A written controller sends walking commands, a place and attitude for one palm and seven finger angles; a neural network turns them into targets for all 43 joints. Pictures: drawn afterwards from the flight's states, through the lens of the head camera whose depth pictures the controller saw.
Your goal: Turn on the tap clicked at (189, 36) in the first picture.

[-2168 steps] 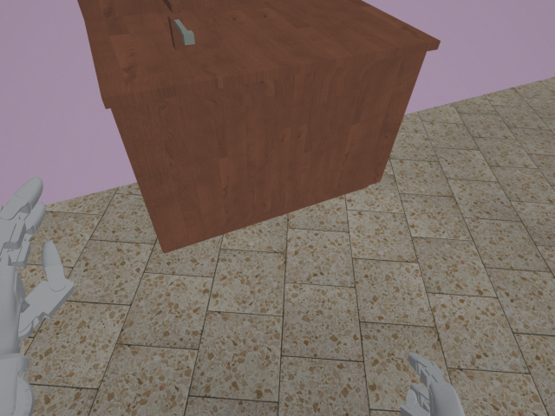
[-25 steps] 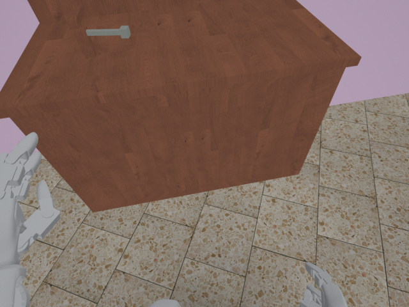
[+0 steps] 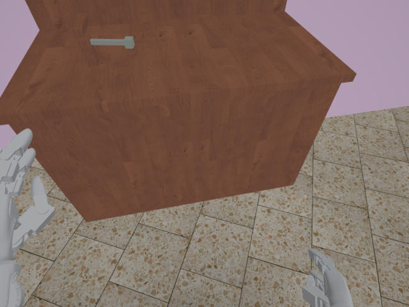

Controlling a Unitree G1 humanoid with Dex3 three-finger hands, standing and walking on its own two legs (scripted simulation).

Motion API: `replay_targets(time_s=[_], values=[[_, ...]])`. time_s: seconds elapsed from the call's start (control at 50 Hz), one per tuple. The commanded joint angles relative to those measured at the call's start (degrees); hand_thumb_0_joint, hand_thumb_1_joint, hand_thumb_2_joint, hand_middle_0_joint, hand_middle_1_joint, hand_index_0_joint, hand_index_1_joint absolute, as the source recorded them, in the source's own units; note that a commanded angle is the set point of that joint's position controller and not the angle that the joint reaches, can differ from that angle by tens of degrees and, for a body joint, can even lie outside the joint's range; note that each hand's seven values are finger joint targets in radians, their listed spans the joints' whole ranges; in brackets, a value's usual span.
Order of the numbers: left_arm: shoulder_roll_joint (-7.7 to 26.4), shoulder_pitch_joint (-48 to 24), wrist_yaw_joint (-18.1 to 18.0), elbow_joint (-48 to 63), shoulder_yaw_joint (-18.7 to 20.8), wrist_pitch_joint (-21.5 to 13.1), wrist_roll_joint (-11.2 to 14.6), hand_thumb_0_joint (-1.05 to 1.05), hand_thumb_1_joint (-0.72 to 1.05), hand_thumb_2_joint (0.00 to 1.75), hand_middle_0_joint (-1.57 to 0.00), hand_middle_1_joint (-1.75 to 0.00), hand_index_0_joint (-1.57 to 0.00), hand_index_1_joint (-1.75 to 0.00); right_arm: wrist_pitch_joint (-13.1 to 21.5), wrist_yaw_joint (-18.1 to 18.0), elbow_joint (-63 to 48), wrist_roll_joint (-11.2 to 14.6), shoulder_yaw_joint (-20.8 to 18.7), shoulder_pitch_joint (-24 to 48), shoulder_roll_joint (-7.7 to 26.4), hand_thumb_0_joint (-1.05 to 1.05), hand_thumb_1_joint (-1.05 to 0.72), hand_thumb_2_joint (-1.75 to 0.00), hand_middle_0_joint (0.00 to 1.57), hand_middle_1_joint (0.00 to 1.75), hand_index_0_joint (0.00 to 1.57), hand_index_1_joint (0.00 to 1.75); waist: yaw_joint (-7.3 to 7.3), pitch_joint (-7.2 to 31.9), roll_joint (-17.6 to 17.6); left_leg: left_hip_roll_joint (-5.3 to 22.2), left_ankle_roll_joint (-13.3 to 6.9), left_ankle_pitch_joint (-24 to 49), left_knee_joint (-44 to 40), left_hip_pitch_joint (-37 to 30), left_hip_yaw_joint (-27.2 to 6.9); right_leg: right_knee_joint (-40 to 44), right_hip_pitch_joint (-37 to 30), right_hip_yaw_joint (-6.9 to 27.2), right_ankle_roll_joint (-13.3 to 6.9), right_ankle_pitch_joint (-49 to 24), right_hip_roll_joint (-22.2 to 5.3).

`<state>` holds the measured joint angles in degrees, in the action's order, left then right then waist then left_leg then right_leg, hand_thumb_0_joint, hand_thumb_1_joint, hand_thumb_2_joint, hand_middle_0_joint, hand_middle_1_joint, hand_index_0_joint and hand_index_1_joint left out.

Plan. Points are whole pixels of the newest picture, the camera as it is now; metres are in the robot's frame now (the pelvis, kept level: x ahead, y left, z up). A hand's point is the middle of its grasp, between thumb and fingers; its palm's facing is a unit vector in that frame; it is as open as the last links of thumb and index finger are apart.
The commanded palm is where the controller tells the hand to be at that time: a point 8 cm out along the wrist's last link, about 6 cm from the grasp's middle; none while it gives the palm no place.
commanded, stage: stand and check the lever's angle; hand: left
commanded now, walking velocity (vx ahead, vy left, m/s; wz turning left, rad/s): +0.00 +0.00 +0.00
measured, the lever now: (129, 42) +0.84 +0.32 +0.11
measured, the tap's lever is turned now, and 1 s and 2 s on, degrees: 76 76 76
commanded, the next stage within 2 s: stand and wait in 0.12 s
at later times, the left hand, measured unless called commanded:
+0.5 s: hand (29, 204) +0.22 +0.28 +0.16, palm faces +0.39 -0.84 -0.38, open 7.4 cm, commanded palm +0.17 +0.32 +0.17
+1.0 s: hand (35, 201) +0.22 +0.27 +0.16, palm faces +0.39 -0.84 -0.37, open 7.4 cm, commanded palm +0.17 +0.31 +0.17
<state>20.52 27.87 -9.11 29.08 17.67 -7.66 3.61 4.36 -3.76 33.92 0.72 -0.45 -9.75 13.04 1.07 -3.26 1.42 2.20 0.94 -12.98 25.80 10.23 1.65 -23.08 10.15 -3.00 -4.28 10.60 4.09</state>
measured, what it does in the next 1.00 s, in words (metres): stands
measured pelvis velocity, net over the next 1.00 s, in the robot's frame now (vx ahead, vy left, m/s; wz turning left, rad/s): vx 0.01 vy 0.03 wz -0.01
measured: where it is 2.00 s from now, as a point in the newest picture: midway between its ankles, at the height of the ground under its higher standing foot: outside the picture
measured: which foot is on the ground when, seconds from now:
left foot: down 0.00-1.00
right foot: down 0.00-1.00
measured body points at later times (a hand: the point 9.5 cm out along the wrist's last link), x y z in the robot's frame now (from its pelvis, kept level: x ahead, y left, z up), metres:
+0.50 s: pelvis +0.00 +0.04 +0.00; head +0.02 +0.04 +0.45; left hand +0.19 +0.32 +0.18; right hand +0.18 -0.19 -0.08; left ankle +0.01 +0.13 -0.74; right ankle +0.02 -0.07 -0.74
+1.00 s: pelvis +0.01 +0.03 +0.00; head +0.03 +0.03 +0.45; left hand +0.20 +0.32 +0.18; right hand +0.20 -0.20 -0.08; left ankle +0.01 +0.13 -0.74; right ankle +0.02 -0.07 -0.74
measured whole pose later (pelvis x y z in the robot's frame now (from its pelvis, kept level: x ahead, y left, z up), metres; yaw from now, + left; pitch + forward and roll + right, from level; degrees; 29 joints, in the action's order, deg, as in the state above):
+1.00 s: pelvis +0.01 +0.03 +0.00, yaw +0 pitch -1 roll -1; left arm 19.4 27.6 -9.0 27.0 17.7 -7.1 3.7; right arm 3.7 -4.4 34.4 0.0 0.5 -9.3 12.1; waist 0.9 -1.7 1.5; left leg 0.0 -1.5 -13.3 24.6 10.9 2.9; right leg -22.2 11.1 -1.7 -1.6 10.6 1.9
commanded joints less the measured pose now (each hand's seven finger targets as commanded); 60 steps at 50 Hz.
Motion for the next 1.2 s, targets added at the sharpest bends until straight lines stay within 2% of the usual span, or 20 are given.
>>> replay_targets(time_s=[0.0,0.04,0.06,0.14,0.24,0.38,0.44,0.54,0.58,0.62,0.66,0.86,0.98,1.02,1.06,1.08,1.12,1.18], values=[[7.97,-3.54,-0.72,8.25,5.75,-2.82,-0.11,0.0,0.9,0.9,-0.2,-0.3,-0.2,-0.3,2.88,-0.27,-8.83,0.21,-1.91,5.51,6.03,0.0,-0.9,-0.9,0.2,0.3,0.2,0.3,-0.98,6.7,-0.54,3.12,-2.96,4.08,-3.46,-1.3,-4.6,6.48,-0.22,10.21,3.4,-2.32,-8.53],[7.61,-3.9,-0.5,7.29,5.14,-2.67,-0.25,0.0,0.9,0.9,-0.2,-0.3,-0.2,-0.3,2.79,-0.37,-8.79,0.03,-1.52,5.86,6.03,0.0,-0.9,-0.9,0.2,0.3,0.2,0.3,-0.92,5.41,0.0,3.65,-3.03,2.33,-5.34,-0.21,-5.53,6.39,0.52,9.51,3.46,-0.64,-7.8],[7.81,-4.31,-0.52,7.6,5.31,-2.72,-0.34,0.0,0.9,0.9,-0.2,-0.3,-0.2,-0.3,2.79,-0.39,-8.84,-0.01,-1.48,5.94,6.06,0.0,-0.9,-0.9,0.2,0.3,0.2,0.3,-0.86,5.98,-0.75,3.86,-3.12,2.01,-5.95,-0.18,-5.69,5.82,0.15,8.93,3.54,-0.85,-7.39],[8.59,-6.02,-0.65,9.98,5.44,-3.04,-0.74,0.0,0.9,0.9,-0.2,-0.3,-0.2,-0.3,3.05,-0.61,-8.87,-0.55,-1.1,6.19,6.02,0.0,-0.9,-0.9,0.2,0.3,0.2,0.3,-0.63,6.38,2.22,4.65,-3.31,0.46,-8.74,1.11,-7.0,3.77,-0.93,7.49,3.58,-1.64,-6.43],[9.29,-5.44,-1.0,12.3,6.42,-3.78,-1.02,0.0,0.9,0.9,-0.2,-0.3,-0.2,-0.3,3.5,-0.65,-8.51,-1.01,-0.99,5.89,5.76,0.0,-0.9,-0.9,0.2,0.3,0.2,0.3,-0.47,8.19,4.28,4.78,-3.04,1.16,-9.4,1.84,-7.35,2.05,-3.09,6.57,3.43,-3.97,-6.16],[7.93,-3.12,-0.94,10.01,6.27,-3.99,-0.85,0.0,0.9,0.9,-0.2,-0.3,-0.2,-0.3,3.53,-0.57,-8.13,-0.94,-1.27,5.69,5.77,0.0,-0.9,-0.9,0.2,0.3,0.2,0.3,-0.68,7.87,2.84,4.15,-2.42,2.54,-8.27,2.4,-6.49,2.57,-2.95,6.66,3.34,-5.54,-6.42],[7.83,-2.81,-0.81,9.3,6.27,-3.91,-0.67,0.0,0.9,0.9,-0.2,-0.3,-0.2,-0.3,3.53,-0.69,-8.04,-0.83,-1.37,5.73,5.79,0.0,-0.9,-0.9,0.2,0.3,0.2,0.3,-0.77,8.19,0.9,3.86,-2.24,4.88,-7.25,1.55,-6.12,2.76,-2.77,6.96,3.33,-7.01,-6.81],[8.28,-4.26,-0.9,10.83,6.29,-4.09,-0.85,0.0,0.9,0.9,-0.2,-0.3,-0.2,-0.3,3.49,-0.91,-8.13,-0.84,-1.53,6.1,5.95,0.0,-0.9,-0.9,0.2,0.3,0.2,0.3,-0.7,8.82,2.88,3.91,-2.1,7.12,-7.02,0.83,-6.22,2.04,-3.02,6.68,3.27,-8.08,-6.8],[8.32,-4.09,-0.92,10.79,6.36,-4.05,-0.73,0.0,0.9,0.9,-0.2,-0.3,-0.2,-0.3,3.41,-0.92,-8.15,-0.81,-1.56,6.12,5.92,0.0,-0.9,-0.9,0.2,0.3,0.2,0.3,-0.61,9.37,1.82,3.83,-2.15,7.88,-6.6,0.43,-6.04,2.07,-3.32,6.65,3.32,-8.81,-6.9],[9.21,-4.16,-0.98,11.81,7.13,-4.11,-0.71,0.0,0.9,0.9,-0.2,-0.3,-0.2,-0.3,3.49,-0.99,-8.36,-0.86,-1.68,6.35,5.94,0.0,-0.9,-0.9,0.2,0.3,0.2,0.3,-0.63,10.02,2.34,3.64,-1.99,9.26,-6.01,-0.12,-5.9,2.05,-3.59,6.67,3.17,-9.69,-7.25],[8.55,-3.6,-0.97,11.62,6.65,-4.14,-0.65,0.0,0.9,0.9,-0.2,-0.3,-0.2,-0.3,3.36,-0.91,-8.22,-0.77,-1.6,6.24,5.8,0.0,-0.9,-0.9,0.2,0.3,0.2,0.3,-0.62,9.74,3.22,3.64,-1.86,9.41,-6.04,0.02,-5.81,1.97,-3.52,6.71,3.19,-9.62,-7.14],[8.24,-2.5,-0.76,9.44,6.65,-3.48,-0.29,0.0,0.9,0.9,-0.2,-0.3,-0.2,-0.3,2.65,-1.01,-8.51,-0.53,-1.7,6.29,5.76,0.0,-0.9,-0.9,0.2,0.3,0.2,0.3,-0.81,9.9,1.06,3.22,-1.89,9.71,-4.94,-0.49,-5.1,3.1,-3.41,7.61,3.07,-11.04,-7.62],[8.25,-3.73,-0.75,9.68,6.16,-3.25,-0.31,0.0,0.9,0.9,-0.2,-0.3,-0.2,-0.3,2.46,-1.12,-8.71,-0.54,-1.61,6.51,5.91,0.0,-0.9,-0.9,0.2,0.3,0.2,0.3,-0.73,9.0,1.86,3.07,-2.0,8.13,-5.55,-0.13,-5.12,3.7,-2.78,7.59,3.15,-9.38,-7.41],[9.11,-3.96,-0.8,9.87,6.8,-3.07,-0.32,0.0,0.9,0.9,-0.2,-0.3,-0.2,-0.3,2.52,-1.15,-8.78,-0.58,-1.67,6.73,5.98,0.0,-0.9,-0.9,0.2,0.3,0.2,0.3,-0.68,8.87,1.01,2.77,-2.01,7.08,-5.29,0.17,-5.08,4.23,-2.78,7.89,3.05,-8.69,-7.74],[8.28,-3.7,-0.76,9.03,6.15,-3.06,-0.34,0.0,0.9,0.9,-0.2,-0.3,-0.2,-0.3,2.4,-1.06,-8.56,-0.55,-1.52,6.54,5.82,0.0,-0.9,-0.9,0.2,0.3,0.2,0.3,-0.71,8.05,1.3,2.73,-2.04,5.63,-5.72,0.49,-5.04,4.68,-2.17,8.13,3.05,-7.45,-7.61],[8.42,-3.74,-0.79,8.9,6.33,-3.06,-0.32,0.0,0.9,0.9,-0.2,-0.3,-0.2,-0.3,2.36,-1.06,-8.57,-0.55,-1.57,6.49,5.74,0.0,-0.9,-0.9,0.2,0.3,0.2,0.3,-0.72,8.11,0.65,2.66,-2.15,4.92,-5.47,0.49,-4.79,5.09,-2.01,8.31,3.12,-6.99,-7.69],[8.82,-4.59,-0.82,9.79,6.52,-3.11,-0.46,0.0,0.9,0.9,-0.2,-0.3,-0.2,-0.3,2.43,-1.07,-8.7,-0.58,-1.76,6.65,6.07,0.0,-0.9,-0.9,0.2,0.3,0.2,0.3,-0.77,8.24,1.97,2.49,-2.11,4.4,-5.41,0.81,-4.93,5.3,-2.22,8.54,2.91,-6.26,-7.84],[8.62,-3.44,-0.92,9.27,6.54,-3.1,-0.34,0.0,0.9,0.9,-0.2,-0.3,-0.2,-0.3,2.47,-1.07,-8.6,-0.56,-1.67,6.21,5.85,0.0,-0.9,-0.9,0.2,0.3,0.2,0.3,-0.74,9.27,0.79,2.57,-2.26,5.7,-5.17,0.11,-4.9,5.0,-2.81,8.49,2.99,-7.67,-7.75]])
